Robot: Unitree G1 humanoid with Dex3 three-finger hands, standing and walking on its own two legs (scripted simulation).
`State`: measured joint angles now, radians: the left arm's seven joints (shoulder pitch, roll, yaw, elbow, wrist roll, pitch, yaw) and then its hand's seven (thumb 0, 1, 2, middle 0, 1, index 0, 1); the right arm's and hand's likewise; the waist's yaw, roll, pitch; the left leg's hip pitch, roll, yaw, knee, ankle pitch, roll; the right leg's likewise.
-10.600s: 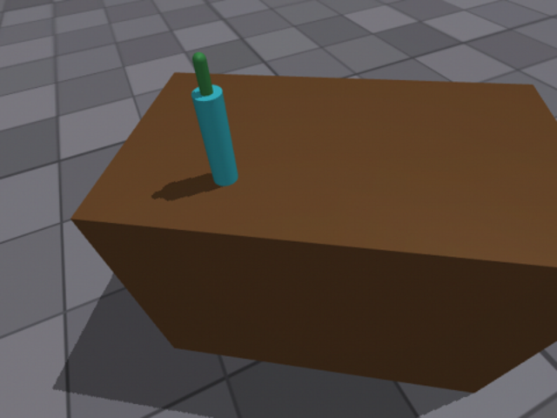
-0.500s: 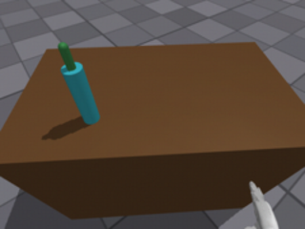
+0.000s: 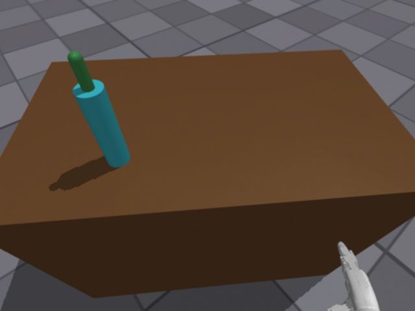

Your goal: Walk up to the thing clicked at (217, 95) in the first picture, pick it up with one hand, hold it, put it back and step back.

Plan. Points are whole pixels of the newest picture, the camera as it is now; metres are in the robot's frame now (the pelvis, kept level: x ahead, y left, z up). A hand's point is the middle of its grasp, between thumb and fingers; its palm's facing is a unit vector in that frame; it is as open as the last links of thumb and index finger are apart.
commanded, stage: go down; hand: left
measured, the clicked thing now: (100, 116) +0.48 +0.20 +0.13
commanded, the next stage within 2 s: approach in 0.32 s
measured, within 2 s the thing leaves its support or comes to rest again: neither
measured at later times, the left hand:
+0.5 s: hand out of the picture +0.37 +0.39 +0.18, palm faces +0.22 -0.98 +0.00, open 17.3 cm
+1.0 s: hand (85, 154) +0.45 +0.25 +0.05, palm faces +0.09 -0.99 +0.07, open 17.6 cm
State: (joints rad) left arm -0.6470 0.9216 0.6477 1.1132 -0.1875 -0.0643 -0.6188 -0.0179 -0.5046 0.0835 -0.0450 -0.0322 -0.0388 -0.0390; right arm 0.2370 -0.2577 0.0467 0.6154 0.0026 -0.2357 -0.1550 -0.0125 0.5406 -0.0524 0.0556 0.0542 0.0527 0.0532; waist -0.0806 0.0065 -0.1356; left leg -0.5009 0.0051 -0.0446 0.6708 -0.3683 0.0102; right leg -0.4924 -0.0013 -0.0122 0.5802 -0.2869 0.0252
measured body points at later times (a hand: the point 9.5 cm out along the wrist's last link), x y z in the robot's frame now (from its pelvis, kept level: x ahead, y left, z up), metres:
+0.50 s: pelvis +0.00 +0.00 +0.00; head +0.04 +0.02 +0.45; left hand +0.35 +0.44 +0.18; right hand +0.16 -0.26 -0.06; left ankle -0.03 +0.11 -0.72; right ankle -0.01 -0.14 -0.72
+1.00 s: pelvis -0.02 +0.00 -0.03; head +0.07 +0.03 +0.41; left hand +0.44 +0.31 +0.05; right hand +0.13 -0.28 -0.07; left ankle -0.03 +0.11 -0.72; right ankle -0.01 -0.14 -0.72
